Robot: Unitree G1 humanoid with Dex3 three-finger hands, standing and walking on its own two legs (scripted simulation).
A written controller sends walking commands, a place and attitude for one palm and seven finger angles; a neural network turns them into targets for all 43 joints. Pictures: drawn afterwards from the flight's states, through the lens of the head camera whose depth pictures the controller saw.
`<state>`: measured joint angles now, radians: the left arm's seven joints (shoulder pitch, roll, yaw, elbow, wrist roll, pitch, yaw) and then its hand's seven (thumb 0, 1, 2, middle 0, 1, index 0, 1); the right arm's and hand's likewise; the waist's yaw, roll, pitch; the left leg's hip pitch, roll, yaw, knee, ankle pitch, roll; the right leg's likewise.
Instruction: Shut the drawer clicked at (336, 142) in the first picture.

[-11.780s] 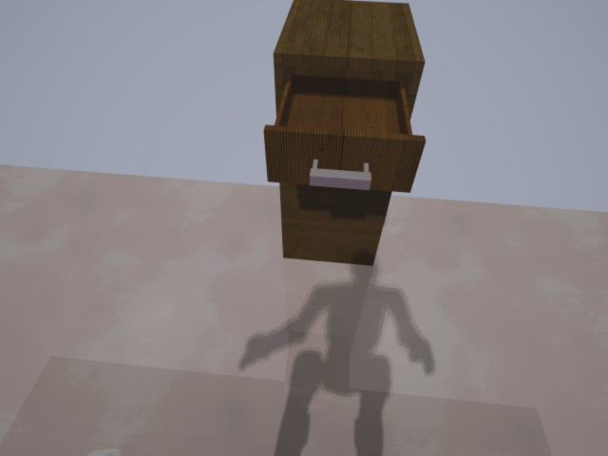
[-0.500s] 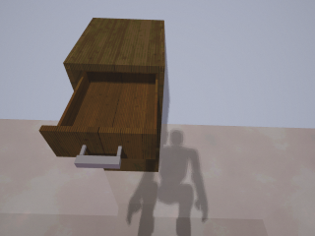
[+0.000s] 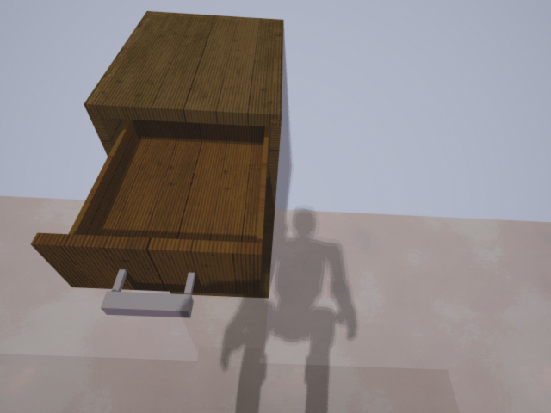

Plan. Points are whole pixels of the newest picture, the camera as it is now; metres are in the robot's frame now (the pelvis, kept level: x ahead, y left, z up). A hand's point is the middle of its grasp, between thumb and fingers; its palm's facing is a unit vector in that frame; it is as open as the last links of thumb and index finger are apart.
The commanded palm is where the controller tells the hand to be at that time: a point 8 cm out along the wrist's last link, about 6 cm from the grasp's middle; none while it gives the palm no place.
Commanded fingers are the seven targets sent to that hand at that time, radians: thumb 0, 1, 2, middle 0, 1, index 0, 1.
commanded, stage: come to a stop and stand still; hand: left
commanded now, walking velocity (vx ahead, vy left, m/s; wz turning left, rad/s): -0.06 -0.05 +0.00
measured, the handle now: (152, 290) +0.28 +0.22 -0.02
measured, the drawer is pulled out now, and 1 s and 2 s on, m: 0.29 0.29 0.28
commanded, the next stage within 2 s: look again from close up in 0.56 s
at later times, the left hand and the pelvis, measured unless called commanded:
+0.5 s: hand out of the picture +0.01 +0.14 -0.17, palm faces +0.04 -0.98 -0.19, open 7.3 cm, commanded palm none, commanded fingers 0.00 0.90 0.90 -0.20 -0.30 -0.20 -0.30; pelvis -0.01 -0.03 +0.01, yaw +1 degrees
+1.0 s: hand out of the picture +0.01 +0.16 -0.17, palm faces +0.05 -0.98 -0.20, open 7.4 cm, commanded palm none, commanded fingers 0.00 0.90 0.90 -0.20 -0.30 -0.20 -0.30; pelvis +0.00 -0.01 +0.00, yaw +1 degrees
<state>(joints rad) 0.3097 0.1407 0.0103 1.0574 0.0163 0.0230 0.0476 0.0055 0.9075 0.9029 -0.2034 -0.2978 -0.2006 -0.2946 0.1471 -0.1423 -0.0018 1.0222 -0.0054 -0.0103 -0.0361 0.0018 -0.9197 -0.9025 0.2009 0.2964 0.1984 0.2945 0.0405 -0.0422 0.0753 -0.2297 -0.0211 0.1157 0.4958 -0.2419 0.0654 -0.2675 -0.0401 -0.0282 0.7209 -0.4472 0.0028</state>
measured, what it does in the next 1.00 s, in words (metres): steps on the spot: right foot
